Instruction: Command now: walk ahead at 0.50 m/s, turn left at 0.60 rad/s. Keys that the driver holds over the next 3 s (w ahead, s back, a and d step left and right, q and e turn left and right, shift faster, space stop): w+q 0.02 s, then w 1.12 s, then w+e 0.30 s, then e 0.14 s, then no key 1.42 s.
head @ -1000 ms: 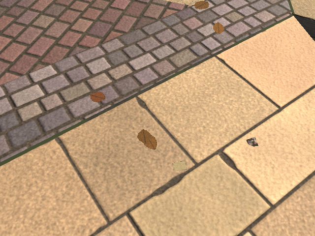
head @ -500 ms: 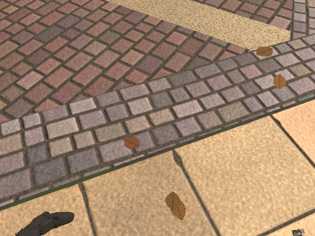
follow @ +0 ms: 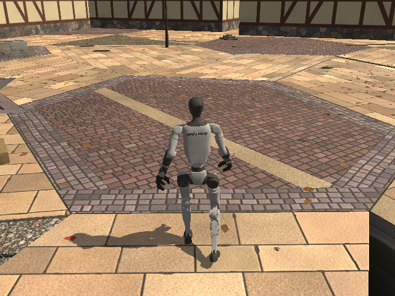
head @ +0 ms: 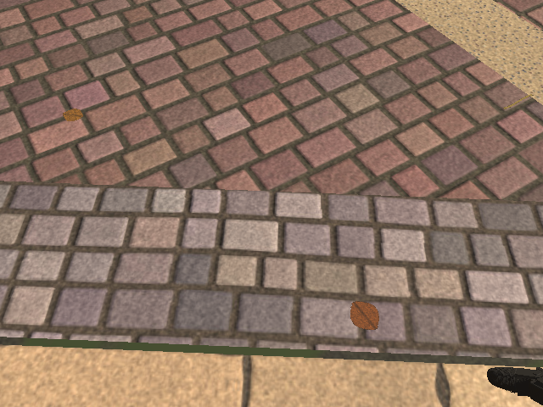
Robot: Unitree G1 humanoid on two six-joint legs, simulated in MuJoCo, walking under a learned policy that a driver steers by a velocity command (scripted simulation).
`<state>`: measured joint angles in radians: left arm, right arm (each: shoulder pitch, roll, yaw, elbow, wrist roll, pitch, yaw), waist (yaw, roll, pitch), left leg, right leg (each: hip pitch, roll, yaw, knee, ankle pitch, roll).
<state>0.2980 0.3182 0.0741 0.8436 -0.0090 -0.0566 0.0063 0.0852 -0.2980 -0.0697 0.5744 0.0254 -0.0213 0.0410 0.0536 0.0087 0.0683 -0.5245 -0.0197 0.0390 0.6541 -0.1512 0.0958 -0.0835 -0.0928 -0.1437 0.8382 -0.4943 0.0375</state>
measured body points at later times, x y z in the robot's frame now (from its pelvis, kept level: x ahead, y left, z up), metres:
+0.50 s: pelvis +0.29 -0.03 +0.01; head +0.32 -0.03 +0.46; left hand +0.48 +0.24 -0.07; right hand +0.35 -0.32 -0.11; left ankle +0.11 +0.08 -0.70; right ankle +0.42 -0.12 -0.72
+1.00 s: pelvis +0.57 +0.02 +0.01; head +0.60 +0.03 +0.46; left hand +0.52 +0.31 -0.12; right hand +0.83 -0.17 -0.06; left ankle +0.69 +0.15 -0.72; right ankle +0.42 -0.12 -0.71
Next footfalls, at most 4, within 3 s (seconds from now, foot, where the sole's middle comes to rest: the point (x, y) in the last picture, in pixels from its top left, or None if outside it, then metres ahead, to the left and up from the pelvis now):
0.48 right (343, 395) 0.46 -0.12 -0.75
1.00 left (237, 285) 0.72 0.15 -0.75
1.54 right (322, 196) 1.04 -0.07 -0.75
1.98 left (249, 169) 1.12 0.15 -0.75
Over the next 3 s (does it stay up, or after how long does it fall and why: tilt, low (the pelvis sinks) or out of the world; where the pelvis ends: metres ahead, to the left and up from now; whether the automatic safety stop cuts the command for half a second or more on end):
stays up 1.04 0.05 0.02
